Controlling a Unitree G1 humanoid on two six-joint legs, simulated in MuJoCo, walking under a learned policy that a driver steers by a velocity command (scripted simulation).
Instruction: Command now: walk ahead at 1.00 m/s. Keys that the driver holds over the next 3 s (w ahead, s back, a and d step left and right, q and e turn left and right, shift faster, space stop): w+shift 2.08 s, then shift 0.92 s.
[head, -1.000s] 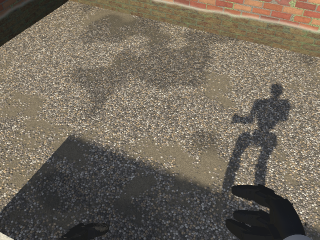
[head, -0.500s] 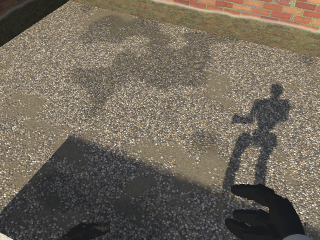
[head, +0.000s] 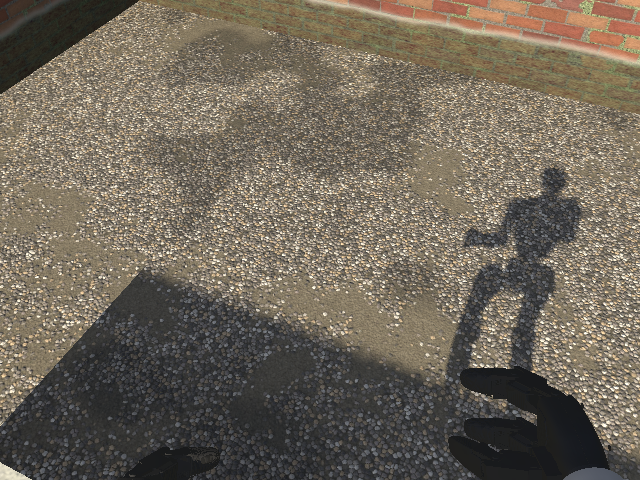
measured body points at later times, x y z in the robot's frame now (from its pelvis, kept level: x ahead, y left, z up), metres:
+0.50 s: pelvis +0.00 +0.00 +0.00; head -0.01 +0.00 +0.45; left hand +0.22 +0.19 -0.06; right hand +0.27 -0.17 -0.02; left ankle +0.02 +0.10 -0.73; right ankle -0.03 -0.14 -0.73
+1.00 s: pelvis +0.00 +0.00 +0.00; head -0.01 +0.00 +0.45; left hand +0.21 +0.19 -0.06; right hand +0.27 -0.17 -0.02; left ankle +0.02 +0.10 -0.73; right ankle -0.03 -0.14 -0.73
